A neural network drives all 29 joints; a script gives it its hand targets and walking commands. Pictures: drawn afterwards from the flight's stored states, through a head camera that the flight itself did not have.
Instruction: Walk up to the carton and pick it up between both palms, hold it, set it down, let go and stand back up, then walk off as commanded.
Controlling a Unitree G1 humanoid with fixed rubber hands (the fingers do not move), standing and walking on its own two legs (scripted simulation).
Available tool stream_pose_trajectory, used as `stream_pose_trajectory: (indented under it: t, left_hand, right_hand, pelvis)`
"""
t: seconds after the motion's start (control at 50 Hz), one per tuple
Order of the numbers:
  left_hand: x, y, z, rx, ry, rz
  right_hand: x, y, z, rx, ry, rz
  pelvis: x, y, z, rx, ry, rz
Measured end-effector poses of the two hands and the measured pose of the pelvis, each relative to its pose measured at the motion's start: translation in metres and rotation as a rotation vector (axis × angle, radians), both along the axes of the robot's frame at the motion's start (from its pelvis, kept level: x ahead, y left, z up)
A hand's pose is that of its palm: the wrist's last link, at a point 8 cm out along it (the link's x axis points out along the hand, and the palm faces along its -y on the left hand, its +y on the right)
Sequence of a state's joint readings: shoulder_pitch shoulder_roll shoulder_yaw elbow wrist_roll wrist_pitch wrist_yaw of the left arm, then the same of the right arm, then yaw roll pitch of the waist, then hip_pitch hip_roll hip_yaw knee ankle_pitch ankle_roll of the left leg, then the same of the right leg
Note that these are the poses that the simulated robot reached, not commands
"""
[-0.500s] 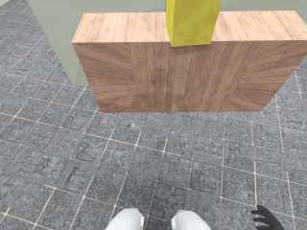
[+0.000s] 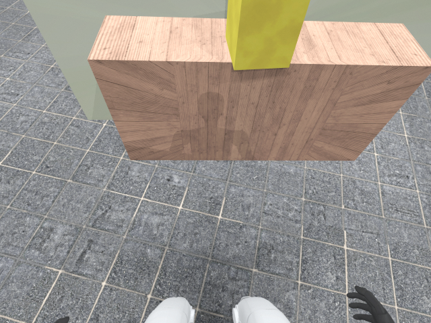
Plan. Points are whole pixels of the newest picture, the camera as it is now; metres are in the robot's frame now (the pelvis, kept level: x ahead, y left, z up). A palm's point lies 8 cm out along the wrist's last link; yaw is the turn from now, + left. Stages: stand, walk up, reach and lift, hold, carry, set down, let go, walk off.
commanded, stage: walk off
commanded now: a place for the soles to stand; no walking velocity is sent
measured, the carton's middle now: (263, 9) +0.98 -0.12 +0.04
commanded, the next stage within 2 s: stand in 0.28 s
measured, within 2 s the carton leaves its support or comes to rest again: neither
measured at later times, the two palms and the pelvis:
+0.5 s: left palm out of the picture +0.05 +0.31 -0.11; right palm out of the picture +0.10 -0.31 -0.10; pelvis -0.01 -0.01 +0.00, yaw -1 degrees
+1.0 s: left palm out of the picture +0.02 +0.30 -0.10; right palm out of the picture +0.08 -0.31 -0.09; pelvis -0.04 -0.02 +0.01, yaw -1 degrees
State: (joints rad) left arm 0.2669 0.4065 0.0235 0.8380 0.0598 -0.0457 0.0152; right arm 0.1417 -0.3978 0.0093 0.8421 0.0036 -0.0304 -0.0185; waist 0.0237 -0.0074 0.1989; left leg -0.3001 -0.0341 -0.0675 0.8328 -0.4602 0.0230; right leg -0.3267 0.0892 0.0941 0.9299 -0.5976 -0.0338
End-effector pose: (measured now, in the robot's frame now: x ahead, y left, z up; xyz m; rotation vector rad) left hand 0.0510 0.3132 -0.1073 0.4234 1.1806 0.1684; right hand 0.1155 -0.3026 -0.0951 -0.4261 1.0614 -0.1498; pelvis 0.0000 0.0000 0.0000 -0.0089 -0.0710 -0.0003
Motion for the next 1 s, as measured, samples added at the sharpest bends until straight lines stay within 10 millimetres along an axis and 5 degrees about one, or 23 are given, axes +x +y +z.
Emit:
stream_pose_trajectory:
  t: [0.22,0.42,1.0]
  left_hand:
    - [0.001,-0.022,-0.013,-0.022,-0.004,-0.016]
    - [-0.001,0.000,0.001,0.023,-0.031,-0.001]
    - [-0.032,-0.013,0.011,0.020,-0.006,-0.007]
  right_hand:
    - [-0.007,-0.028,0.000,-0.022,-0.032,-0.023]
    - [-0.009,-0.002,0.000,0.018,-0.047,-0.020]
    - [-0.032,-0.007,0.004,0.065,-0.066,-0.008]
  pelvis:
    - [-0.004,-0.020,-0.009,0.005,-0.028,-0.025]
    - [-0.009,-0.005,-0.003,-0.005,-0.026,-0.020]
    - [-0.037,-0.016,0.007,0.021,-0.038,-0.013]
